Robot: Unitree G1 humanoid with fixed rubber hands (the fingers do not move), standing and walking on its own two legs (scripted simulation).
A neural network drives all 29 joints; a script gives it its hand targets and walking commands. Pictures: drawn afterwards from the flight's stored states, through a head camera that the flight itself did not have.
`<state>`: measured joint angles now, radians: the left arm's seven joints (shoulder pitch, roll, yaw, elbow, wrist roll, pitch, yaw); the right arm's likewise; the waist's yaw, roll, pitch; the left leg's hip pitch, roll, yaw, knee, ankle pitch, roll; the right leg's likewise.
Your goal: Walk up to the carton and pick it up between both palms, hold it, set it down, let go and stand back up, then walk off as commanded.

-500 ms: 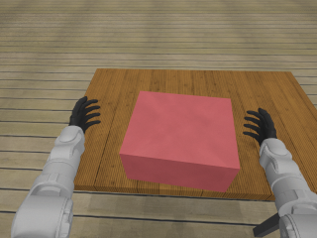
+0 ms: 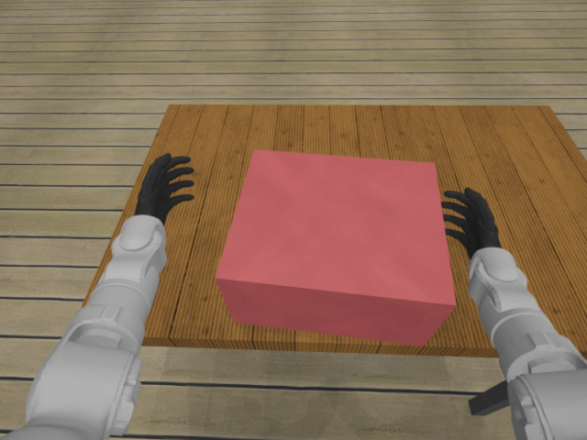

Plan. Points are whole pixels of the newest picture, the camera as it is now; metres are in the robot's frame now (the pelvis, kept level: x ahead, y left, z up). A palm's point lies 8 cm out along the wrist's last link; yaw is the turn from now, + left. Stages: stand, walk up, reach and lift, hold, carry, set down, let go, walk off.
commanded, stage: reach and lift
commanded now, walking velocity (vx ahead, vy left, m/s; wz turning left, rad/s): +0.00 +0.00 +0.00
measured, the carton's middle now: (334, 242) +0.40 -0.04 +0.02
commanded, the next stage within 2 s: none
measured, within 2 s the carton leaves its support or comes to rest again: leaves its support in 1.68 s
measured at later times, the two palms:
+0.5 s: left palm (186, 230) +0.41 +0.18 +0.05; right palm (469, 234) +0.38 -0.23 +0.05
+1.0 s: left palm (197, 223) +0.41 +0.16 +0.06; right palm (466, 234) +0.39 -0.22 +0.05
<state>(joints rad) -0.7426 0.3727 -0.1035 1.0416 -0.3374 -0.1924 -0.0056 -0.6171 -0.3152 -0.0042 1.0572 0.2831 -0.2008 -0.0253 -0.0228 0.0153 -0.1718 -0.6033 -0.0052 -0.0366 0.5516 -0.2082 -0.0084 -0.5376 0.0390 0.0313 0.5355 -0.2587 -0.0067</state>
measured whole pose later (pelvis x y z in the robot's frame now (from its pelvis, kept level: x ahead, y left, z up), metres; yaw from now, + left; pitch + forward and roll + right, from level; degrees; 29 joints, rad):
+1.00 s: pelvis +0.00 +0.00 +0.00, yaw +0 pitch +15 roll -1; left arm -0.79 0.21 -0.10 1.23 -0.22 -0.32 0.03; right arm -0.70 -0.26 0.00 1.14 0.28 -0.25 -0.08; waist -0.02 0.02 -0.18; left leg -0.60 -0.01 -0.04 0.55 -0.21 -0.01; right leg -0.54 0.04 0.03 0.54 -0.26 0.00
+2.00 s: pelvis -0.01 +0.01 +0.01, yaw +0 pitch +15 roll -2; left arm -0.66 0.15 -0.09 1.04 -0.10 -0.34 0.08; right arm -0.52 -0.22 -0.03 0.98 0.28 -0.28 -0.15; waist -0.02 0.02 -0.24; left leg -0.57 0.00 -0.04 0.46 -0.15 0.00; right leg -0.48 0.04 0.03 0.39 -0.17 0.00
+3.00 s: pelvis -0.01 +0.00 +0.02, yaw +0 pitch +3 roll -1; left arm -0.49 0.15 0.06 0.35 0.00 0.44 0.02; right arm -0.45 -0.24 -0.02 0.48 0.28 0.39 -0.19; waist -0.02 0.01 -0.23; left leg -0.30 0.00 -0.04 0.37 -0.13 0.00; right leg -0.23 0.04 0.03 0.34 -0.17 -0.01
